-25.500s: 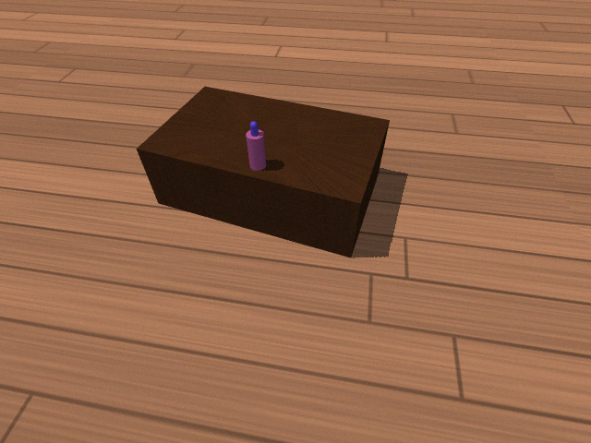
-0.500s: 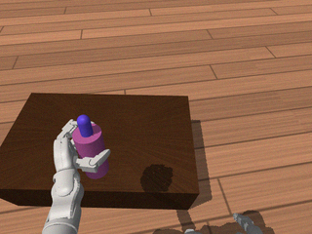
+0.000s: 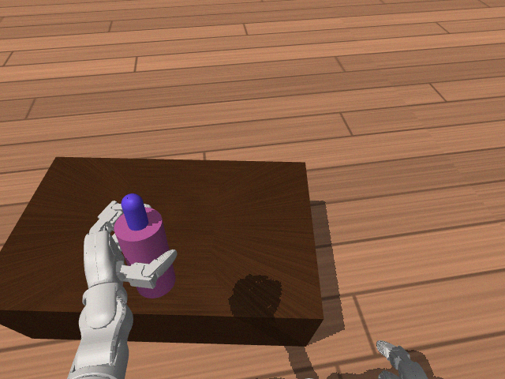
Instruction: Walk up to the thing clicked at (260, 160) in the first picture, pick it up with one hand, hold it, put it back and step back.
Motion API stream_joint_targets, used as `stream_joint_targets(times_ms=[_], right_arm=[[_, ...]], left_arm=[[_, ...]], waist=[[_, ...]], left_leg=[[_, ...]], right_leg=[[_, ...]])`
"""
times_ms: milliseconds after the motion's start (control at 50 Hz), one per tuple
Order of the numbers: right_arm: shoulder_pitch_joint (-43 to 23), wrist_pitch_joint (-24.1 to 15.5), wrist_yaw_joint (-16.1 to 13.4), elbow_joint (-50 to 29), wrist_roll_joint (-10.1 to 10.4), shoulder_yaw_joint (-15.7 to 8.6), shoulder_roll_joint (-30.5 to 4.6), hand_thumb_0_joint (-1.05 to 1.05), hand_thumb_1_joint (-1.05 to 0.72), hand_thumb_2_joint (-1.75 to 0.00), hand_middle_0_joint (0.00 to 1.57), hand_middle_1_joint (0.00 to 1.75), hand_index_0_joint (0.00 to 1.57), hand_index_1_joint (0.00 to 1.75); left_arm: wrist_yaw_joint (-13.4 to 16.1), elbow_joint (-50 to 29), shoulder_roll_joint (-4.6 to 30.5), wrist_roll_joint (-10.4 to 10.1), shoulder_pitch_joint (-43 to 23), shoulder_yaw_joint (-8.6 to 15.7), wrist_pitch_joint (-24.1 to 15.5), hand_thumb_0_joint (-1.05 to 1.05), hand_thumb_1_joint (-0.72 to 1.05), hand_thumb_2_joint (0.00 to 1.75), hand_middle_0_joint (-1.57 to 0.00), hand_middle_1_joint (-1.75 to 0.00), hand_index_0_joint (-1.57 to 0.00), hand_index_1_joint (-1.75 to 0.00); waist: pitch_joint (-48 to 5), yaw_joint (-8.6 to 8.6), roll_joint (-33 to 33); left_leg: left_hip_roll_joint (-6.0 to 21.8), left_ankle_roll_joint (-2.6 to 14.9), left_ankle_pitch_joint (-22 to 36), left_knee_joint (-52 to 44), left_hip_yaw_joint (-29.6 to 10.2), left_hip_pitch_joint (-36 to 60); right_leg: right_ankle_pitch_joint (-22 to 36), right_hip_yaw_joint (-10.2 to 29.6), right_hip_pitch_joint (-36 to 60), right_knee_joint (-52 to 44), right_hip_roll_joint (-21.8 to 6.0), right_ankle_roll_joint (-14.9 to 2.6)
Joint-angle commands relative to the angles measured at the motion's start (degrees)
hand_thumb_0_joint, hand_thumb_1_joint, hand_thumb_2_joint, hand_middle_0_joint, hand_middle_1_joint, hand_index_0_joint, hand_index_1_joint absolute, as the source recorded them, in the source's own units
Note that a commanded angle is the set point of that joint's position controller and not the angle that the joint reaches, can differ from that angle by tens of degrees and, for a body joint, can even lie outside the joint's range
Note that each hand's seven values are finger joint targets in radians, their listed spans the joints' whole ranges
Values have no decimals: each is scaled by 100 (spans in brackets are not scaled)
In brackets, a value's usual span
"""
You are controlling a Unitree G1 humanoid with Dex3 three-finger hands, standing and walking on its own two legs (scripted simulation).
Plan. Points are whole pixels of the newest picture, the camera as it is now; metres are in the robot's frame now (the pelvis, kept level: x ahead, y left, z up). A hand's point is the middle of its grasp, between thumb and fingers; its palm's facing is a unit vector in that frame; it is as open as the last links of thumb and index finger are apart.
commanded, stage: hold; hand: left
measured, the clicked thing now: (144, 244) +0.33 +0.18 +0.04
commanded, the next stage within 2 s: crouch in 1.90 s
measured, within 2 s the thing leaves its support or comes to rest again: neither
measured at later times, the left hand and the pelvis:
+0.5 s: hand (143, 248) +0.32 +0.18 +0.04, palm faces +0.25 -0.97 -0.03, open 10.2 cm; pelvis -0.01 +0.00 +0.00, yaw +0 degrees
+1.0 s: hand (142, 246) +0.32 +0.18 +0.04, palm faces +0.25 -0.97 -0.03, open 10.2 cm; pelvis +0.00 +0.00 +0.00, yaw +0 degrees
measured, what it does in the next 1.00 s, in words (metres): stands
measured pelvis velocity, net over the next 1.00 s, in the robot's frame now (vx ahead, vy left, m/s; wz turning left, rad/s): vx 0.00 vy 0.00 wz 0.00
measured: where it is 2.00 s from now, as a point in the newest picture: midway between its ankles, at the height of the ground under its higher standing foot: outside the picture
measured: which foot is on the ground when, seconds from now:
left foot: down 0.00-1.00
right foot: down 0.00-1.00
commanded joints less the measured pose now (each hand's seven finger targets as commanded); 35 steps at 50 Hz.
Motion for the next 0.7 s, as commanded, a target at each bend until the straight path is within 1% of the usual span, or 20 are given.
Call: stream_joint_targets(times_ms=[0, 60, 140, 160, 220, 240, 280, 300, 320, 340, 380, 440, 460, 480, 540, 580, 600, 620, 640, 680], right_arm=[[-224, -239, -74, -718, -10, -257, -751, 0, -90, -90, 20, 30, 20, 30], [-224, -255, -69, -735, -10, -245, -730, 0, -90, -90, 20, 30, 20, 30], [-257, -284, -72, -755, -3, -212, -704, 0, -90, -90, 20, 30, 20, 30], [-240, -279, -76, -739, 1, -236, -728, 0, -89, -90, 20, 30, 20, 30], [-216, -283, -74, -723, -19, -200, -707, 0, -89, -90, 20, 30, 20, 30], [-249, -302, -82, -706, -5, -217, -714, 0, -89, -90, 20, 30, 20, 30], [-250, -287, -77, -721, -5, -204, -690, 0, -89, -90, 20, 30, 20, 30], [-296, -295, -67, -769, -6, -212, -705, 0, -89, -90, 20, 30, 20, 30], [-285, -297, -78, -741, 4, -212, -714, 0, -89, -90, 20, 30, 20, 30], [-304, -300, -63, -760, 1, -193, -686, 0, -89, -90, 20, 30, 20, 30], [-269, -304, -59, -717, 10, -226, -720, 0, -90, -90, 20, 30, 20, 30], [-248, -306, -61, -742, 21, -210, -715, 0, -90, -90, 20, 30, 20, 30], [-242, -310, -61, -753, 23, -204, -705, 0, -89, -90, 20, 30, 20, 30], [-237, -311, -63, -730, 30, -214, -709, 0, -90, -90, 20, 30, 20, 30], [-270, -322, -71, -756, 37, -210, -717, 0, -90, -90, 20, 30, 20, 30], [-212, -317, -84, -733, 40, -226, -732, 0, -90, -90, 20, 30, 20, 30], [-196, -286, -102, -718, 39, -215, -708, 0, -90, -90, 20, 30, 20, 30], [-171, -283, -107, -703, 33, -203, -700, 0, -90, -90, 20, 30, 20, 30], [-193, -303, -91, -702, 37, -195, -688, 0, -90, -90, 20, 30, 20, 30], [-249, -307, -87, -691, 35, -212, -711, 0, -90, -90, 20, 30, 20, 30]], left_arm=[[-66, -1639, 684, -65, -1702, 226, -641, 0, 22, 132, -129, -149, -132, -148], [-73, -1860, 705, -73, -1800, 201, -692, 0, 21, 133, -128, -149, -131, -148], [-67, -1895, 669, -90, -1787, 178, -670, 0, 21, 134, -129, -150, -132, -149], [-58, -1913, 771, -83, -1793, 296, -670, 0, 23, 134, -128, -149, -131, -148], [-103, -1839, 580, -86, -1894, 88, -660, 0, 27, 136, -128, -150, -131, -149], [-76, -1905, 823, -89, -1942, 348, -671, 0, 26, 137, -129, -151, -132, -151], [-103, -1706, 720, -49, -1830, 226, -653, 0, 28, 137, -129, -150, -131, -150], [-97, -2061, 831, -77, -2013, 296, -712, 0, 28, 136, -129, -150, -132, -149], [-94, -1922, 844, -78, -1874, 341, -688, 0, 27, 136, -130, -151, -133, -150], [-120, -1612, 622, -72, -1643, 171, -642, 0, 27, 136, -130, -151, -133, -150], [-128, -1567, 701, -103, -1645, 279, -661, 0, 27, 138, -130, -152, -133, -151], [-118, -1969, 846, -83, -1851, 268, -697, 0, 26, 137, -130, -151, -133, -151], [-139, -1934, 704, -115, -1780, 166, -675, 0, 26, 136, -130, -150, -132, -150], [-116, -1988, 841, -130, -1733, 350, -664, 0, 25, 137, -130, -151, -133, -150], [-123, -1718, 586, -151, -1655, 165, -591, 0, 24, 137, -129, -151, -132, -151], [-88, -2157, 966, -113, -2004, 414, -643, 0, 24, 136, -128, -149, -131, -149], [-80, -2177, 1080, -76, -1894, 489, -635, 0, 22, 135, -128, -149, -130, -148], [-114, -1837, 788, -68, -1572, 248, -577, 0, 23, 135, -127, -148, -130, -148], [-115, -2052, 732, -113, -1788, 210, -592, 0, 24, 135, -127, -149, -130, -148], [-113, -1511, 636, -122, -1681, 242, -540, 0, 26, 138, -128, -150, -131, -150]], waist=[[-1674, -13, 80], [-1850, 5, 140], [-1673, -21, 68], [-1744, 10, 126], [-1636, -91, -11], [-1623, 13, 152], [-1614, -11, -19], [-1695, 33, 206], [-1693, 36, 170], [-1556, 8, 89], [-1639, 8, 17], [-1761, 7, 196], [-1728, -17, 135], [-1775, 49, 112], [-1598, -45, -32], [-1826, 20, 168], [-1903, 68, 138], [-1770, -9, 21], [-1645, -18, 87], [-1430, -30, 7]], left_leg=[[-181, 133, 1805, -715, 260, 544], [-190, 134, 1749, -718, 258, 593], [-202, 152, 1633, -732, 269, 487], [-196, 141, 1662, -739, 265, 523], [-196, 159, 1605, -722, 265, 473], [-220, 161, 1472, -735, 282, 431], [-202, 169, 1430, -767, 263, 421], [-228, 153, 1372, -780, 286, 474], [-225, 152, 1347, -800, 284, 500], [-215, 146, 1318, -805, 265, 428], [-215, 161, 1398, -756, 275, 415], [-218, 150, 1520, -756, 281, 548], [-212, 147, 1534, -759, 269, 548], [-219, 153, 1536, -730, 275, 501], [-221, 172, 1529, -742, 291, 453], [-214, 159, 1584, -746, 291, 540], [-221, 166, 1628, -738, 291, 560], [-216, 175, 1688, -731, 298, 562], [-211, 165, 1644, -758, 281, 531], [-191, 153, 1658, -759, 257, 439]], right_leg=[[1751, -215, 1044, -548, 127, -140], [1700, -202, 1119, -549, 119, -138], [1644, -189, 1117, -596, 110, -113], [1658, -189, 1101, -584, 121, -126], [1654, -194, 1062, -604, 117, -103], [1540, -175, 1054, -637, 95, -102], [1470, -191, 1062, -648, 105, -105], [1408, -172, 1120, -658, 88, -110], [1372, -176, 1094, -657, 102, -115], [1321, -201, 1045, -659, 120, -116], [1444, -185, 1083, -641, 103, -102], [1558, -174, 1105, -619, 100, -113], [1553, -188, 1113, -617, 112, -115], [1570, -178, 1175, -643, 104, -98], [1618, -168, 1118, -672, 96, -82], [1646, -159, 1196, -649, 89, -98], [1681, -158, 1259, -656, 87, -91], [1755, -158, 1229, -648, 93, -87], [1701, -171, 1153, -643, 103, -102], [1670, -205, 995, -629, 115, -118]])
